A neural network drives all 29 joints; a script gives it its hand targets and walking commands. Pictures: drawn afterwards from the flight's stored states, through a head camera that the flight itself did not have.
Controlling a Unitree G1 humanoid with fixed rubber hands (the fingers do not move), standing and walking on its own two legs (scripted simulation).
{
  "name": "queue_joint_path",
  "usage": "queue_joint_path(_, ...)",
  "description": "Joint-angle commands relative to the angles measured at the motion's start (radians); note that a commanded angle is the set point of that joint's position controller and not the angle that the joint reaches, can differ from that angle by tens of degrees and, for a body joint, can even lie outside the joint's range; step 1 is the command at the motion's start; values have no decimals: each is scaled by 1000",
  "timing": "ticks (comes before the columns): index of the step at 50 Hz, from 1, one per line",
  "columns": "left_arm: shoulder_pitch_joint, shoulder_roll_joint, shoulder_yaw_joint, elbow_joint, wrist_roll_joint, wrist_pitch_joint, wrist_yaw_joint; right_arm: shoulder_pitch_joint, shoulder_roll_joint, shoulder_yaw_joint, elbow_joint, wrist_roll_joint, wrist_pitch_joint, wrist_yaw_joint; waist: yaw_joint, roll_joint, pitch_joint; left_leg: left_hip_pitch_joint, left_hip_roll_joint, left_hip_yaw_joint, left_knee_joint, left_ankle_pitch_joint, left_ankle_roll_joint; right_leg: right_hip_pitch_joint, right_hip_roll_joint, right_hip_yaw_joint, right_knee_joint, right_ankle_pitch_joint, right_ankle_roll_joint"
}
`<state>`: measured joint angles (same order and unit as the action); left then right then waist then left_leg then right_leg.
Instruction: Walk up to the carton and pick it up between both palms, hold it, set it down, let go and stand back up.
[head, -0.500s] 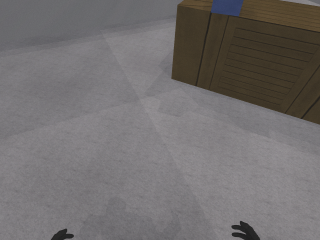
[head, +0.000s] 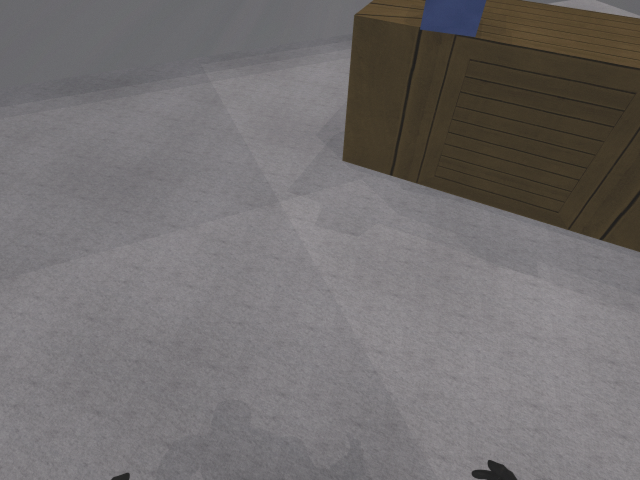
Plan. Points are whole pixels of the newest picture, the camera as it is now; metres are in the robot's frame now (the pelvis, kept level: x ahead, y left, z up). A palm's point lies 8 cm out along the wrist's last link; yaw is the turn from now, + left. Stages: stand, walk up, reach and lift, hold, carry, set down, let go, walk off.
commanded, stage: stand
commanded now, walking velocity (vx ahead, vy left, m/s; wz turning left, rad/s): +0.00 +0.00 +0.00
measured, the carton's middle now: out of the picture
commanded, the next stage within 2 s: none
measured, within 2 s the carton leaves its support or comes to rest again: neither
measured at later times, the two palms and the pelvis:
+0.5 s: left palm out of the picture +0.07 +0.28 -0.11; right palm out of the picture +0.09 -0.25 -0.11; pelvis -0.01 +0.00 +0.00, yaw +0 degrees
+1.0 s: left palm out of the picture +0.06 +0.28 -0.12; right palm out of the picture +0.08 -0.25 -0.11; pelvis -0.02 +0.00 +0.00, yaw +0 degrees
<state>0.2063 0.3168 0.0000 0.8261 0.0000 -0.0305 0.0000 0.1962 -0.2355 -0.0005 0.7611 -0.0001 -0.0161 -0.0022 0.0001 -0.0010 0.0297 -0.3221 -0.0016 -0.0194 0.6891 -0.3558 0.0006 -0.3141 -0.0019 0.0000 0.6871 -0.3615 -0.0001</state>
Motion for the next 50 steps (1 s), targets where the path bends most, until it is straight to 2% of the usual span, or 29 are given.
queue_joint_path(1, -69, 206, 70, -47, 8, -32, 13, -57, -298, -85, -22, -26, -46, -20, -8, 24, -67, 62, 84, -100, -118, 220, 82, 17, -110, 122, -152, 226, -93)
queue_joint_path(6, -129, 228, 78, -30, 21, -29, 13, -90, -264, -71, 5, -40, -40, -16, -5, 11, -45, 20, 89, -103, -142, 205, 91, 32, -99, 113, -161, 197, -73)
queue_joint_path(8, -113, 223, 80, -25, 27, -32, 9, -72, -298, -89, 21, -34, -47, -16, -17, 15, -90, 76, 83, -89, -141, 244, 79, 28, -118, 131, -148, 240, -92)
queue_joint_path(9, -92, 210, 74, -37, 10, -35, 7, -75, -295, -69, 14, -24, -46, -12, -4, 64, -82, 79, 100, -101, -150, 226, 76, 3, -106, 145, -138, 232, -92)
queue_joint_path(10, -69, 229, 74, -6, 10, -28, 14, -68, -280, -66, 17, -37, -47, -9, 0, 66, -81, 62, 104, -120, -173, 211, 82, 28, -93, 108, -139, 208, -84)
queue_joint_path(11, -91, 199, 70, -19, 9, -21, 16, -75, -282, -69, 34, -31, -40, -12, 6, 7, -32, 20, 99, -131, -168, 189, 82, 31, -88, 119, -167, 154, -81)
queue_joint_path(12, -52, 186, 64, 6, 7, -25, 11, -59, -288, -73, 60, -36, -44, -19, 31, 38, 0, 38, 109, -128, -191, 151, 91, 0, -95, 118, -153, 126, -81)
queue_joint_path(14, -114, 238, 81, 1, 23, -31, 12, -103, -310, -76, 46, -43, -27, -20, -10, 56, -8, 38, 87, -102, -187, 139, 83, -38, -99, 144, -192, 87, -94)
queue_joint_path(16, -95, 211, 65, 0, 21, -32, 5, -65, -291, -75, 45, -25, -38, -12, -20, 25, -61, 51, 104, -120, -167, 136, 76, 15, -97, 128, -195, 124, -76)
queue_joint_path(17, -62, 236, 74, 11, 9, -26, 11, -85, -303, -81, 56, -30, -36, -8, 7, 37, -29, 32, 98, -110, -181, 177, 80, 45, -96, 113, -183, 166, -70)
queue_joint_path(18, -43, 208, 70, 42, 6, -21, 8, -59, -279, -60, 53, -31, -39, -12, -8, 64, -79, 65, 93, -115, -159, 177, 77, 39, -102, 126, -160, 153, -88)
queue_joint_path(21, -88, 236, 73, 42, 14, -20, 10, -106, -300, -79, 57, -20, -42, -8, 4, -2, -49, 30, 85, -110, -193, 200, 76, 53, -114, 127, -184, 206, -86)
queue_joint_path(22, -94, 220, 72, 40, 16, -28, 9, -83, -299, -74, 59, -32, -37, -15, -2, 36, -8, 23, 88, -114, -177, 175, 82, 12, -120, 145, -191, 209, -85)
queue_joint_path(25, -136, 212, 70, 26, 15, -20, 12, -91, -276, -65, 66, -30, -40, -19, -14, 20, -14, 36, 100, -136, -190, 177, 81, 0, -94, 120, -181, 158, -76)
queue_joint_path(27, -74, 229, 66, 67, 10, -30, 11, -69, -298, -69, 74, -26, -37, -14, 3, 56, -27, 44, 107, -133, -211, 139, 93, 12, -98, 149, -170, 97, -89)
queue_joint_path(29, -88, 232, 75, 53, 16, -14, 7, -96, -293, -73, 65, -29, -40, -11, 21, 40, -33, 17, 121, -162, -231, 110, 87, 50, -82, 98, -166, 79, -70)
queue_joint_path(30, -48, 230, 73, 67, 9, -13, 6, -97, -293, -64, 63, -18, -48, -12, 20, 82, -16, -16, 109, -157, -241, 138, 86, 68, -84, 105, -152, 113, -76)
queue_joint_path(33, -125, 223, 71, 73, 16, -35, 3, -97, -292, -83, 90, -20, -39, -18, -7, -26, -5, 32, 72, -101, -199, 127, 73, 19, -125, 164, -245, 143, -84)
queue_joint_path(35, -81, 218, 62, 80, 11, -34, 1, -46, -312, -70, 96, -16, -42, -12, -11, 42, -74, 66, 86, -113, -165, 204, 67, 55, -125, 151, -206, 202, -85)
queue_joint_path(37, -107, 236, 66, 94, 12, -30, 7, -78, -292, -70, 95, -18, -28, -20, -3, -6, -1, 23, 80, -124, -192, 195, 75, 37, -116, 149, -239, 177, -82)
queue_joint_path(38, -89, 211, 50, 88, 22, -26, 14, -86, -271, -62, 75, -16, -31, -10, -17, 53, -85, 61, 85, -109, -146, 177, 70, 75, -129, 171, -224, 226, -89)
queue_joint_path(39, -116, 240, 66, 92, 18, -19, 12, -88, -276, -59, 99, -19, -33, -9, -10, -38, -41, 57, 85, -107, -179, 187, 64, 48, -122, 161, -230, 244, -89)
queue_joint_path(41, -91, 229, 60, 86, 4, -22, 12, -91, -270, -58, 100, -17, -23, -5, -16, 18, -45, 74, 95, -122, -195, 205, 80, 30, -120, 183, -215, 190, -88)
queue_joint_path(42, -86, 219, 56, 95, 2, -31, 10, -92, -307, -71, 105, -32, -30, -8, 0, 70, -38, 49, 108, -135, -218, 139, 83, 48, -99, 125, -197, 164, -69)
queue_joint_path(44, -102, 218, 75, 88, 20, -27, 12, -138, -307, -74, 88, -33, -38, -11, 33, 83, 3, 25, 104, -158, -254, 90, 73, 28, -93, 122, -197, 108, -69)
queue_joint_path(45, -77, 228, 62, 112, 15, -25, 5, -115, -289, -55, 89, -24, -36, -7, 20, 3, -17, 16, 110, -131, -242, 128, 76, 63, -87, 114, -183, 115, -68)
queue_joint_path(47, -106, 217, 59, 102, 21, -14, 6, -117, -307, -71, 103, -16, -28, -7, -5, 74, 6, 30, 80, -92, -190, 90, 55, 2, -118, 177, -254, 128, -87)
queue_joint_path(48, -115, 224, 57, 93, 15, -20, 5, -90, -273, -54, 104, -20, -29, -10, -11, -10, -3, 46, 99, -109, -201, 129, 66, 17, -111, 152, -241, 122, -76)
queue_joint_path(50, -129, 236, 64, 88, 9, -16, 9, -111, -294, -67, 106, -9, -29, -17, -8, 11, 23, 36, 94, -113, -222, 67, 64, -22, -113, 160, -238, 80, -79)
